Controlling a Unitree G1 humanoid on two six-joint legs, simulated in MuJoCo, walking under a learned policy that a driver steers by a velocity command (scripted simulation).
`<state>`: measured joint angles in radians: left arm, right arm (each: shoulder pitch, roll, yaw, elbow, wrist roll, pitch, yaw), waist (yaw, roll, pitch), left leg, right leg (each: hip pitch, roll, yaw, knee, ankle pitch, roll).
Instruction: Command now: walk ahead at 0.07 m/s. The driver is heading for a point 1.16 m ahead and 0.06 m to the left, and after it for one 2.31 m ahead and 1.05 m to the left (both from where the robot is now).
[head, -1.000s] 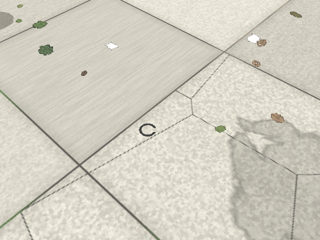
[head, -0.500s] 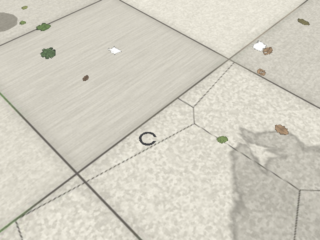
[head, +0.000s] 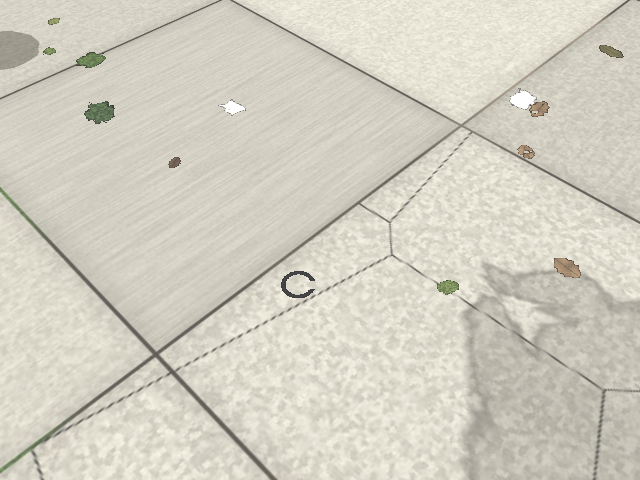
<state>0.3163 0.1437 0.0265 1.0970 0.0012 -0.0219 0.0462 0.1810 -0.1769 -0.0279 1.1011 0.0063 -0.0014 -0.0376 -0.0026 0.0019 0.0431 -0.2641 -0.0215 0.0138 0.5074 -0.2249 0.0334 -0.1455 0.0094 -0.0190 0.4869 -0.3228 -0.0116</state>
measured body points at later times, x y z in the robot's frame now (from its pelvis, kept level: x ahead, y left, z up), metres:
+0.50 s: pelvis +0.12 -0.03 +0.00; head +0.13 -0.04 +0.45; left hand +0.00 +0.20 -0.14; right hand +0.27 -0.27 -0.13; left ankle +0.20 +0.10 -0.65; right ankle -0.03 -0.11 -0.74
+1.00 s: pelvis +0.39 +0.01 +0.01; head +0.40 +0.01 +0.46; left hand +0.55 +0.26 -0.10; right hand +0.38 -0.25 -0.13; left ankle +0.39 +0.09 -0.74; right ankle +0.52 -0.18 -0.66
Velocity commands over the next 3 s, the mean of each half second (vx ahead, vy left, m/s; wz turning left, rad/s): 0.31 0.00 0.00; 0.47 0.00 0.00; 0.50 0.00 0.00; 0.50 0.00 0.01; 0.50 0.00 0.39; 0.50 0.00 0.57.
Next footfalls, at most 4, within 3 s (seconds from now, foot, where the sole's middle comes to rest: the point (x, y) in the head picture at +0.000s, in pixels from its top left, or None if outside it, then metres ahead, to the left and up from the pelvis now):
0.70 left None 0.43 0.09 -0.77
1.24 right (407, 389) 0.70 -0.17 -0.77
1.80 left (305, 274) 1.03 0.07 -0.77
2.34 right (383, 193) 1.33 -0.16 -0.77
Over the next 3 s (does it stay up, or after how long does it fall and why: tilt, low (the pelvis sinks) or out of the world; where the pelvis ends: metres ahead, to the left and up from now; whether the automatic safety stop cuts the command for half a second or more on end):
stays up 1.45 0.08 0.00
